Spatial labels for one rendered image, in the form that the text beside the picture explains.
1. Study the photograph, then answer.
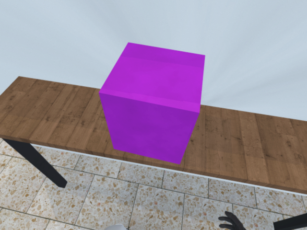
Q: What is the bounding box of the table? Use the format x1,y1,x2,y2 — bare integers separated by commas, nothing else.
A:
0,76,307,230

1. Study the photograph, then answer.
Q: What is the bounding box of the right robot hand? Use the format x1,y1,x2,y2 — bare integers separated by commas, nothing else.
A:
218,211,246,230

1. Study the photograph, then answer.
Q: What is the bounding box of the carton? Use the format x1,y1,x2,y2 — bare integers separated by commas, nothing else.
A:
99,42,205,164

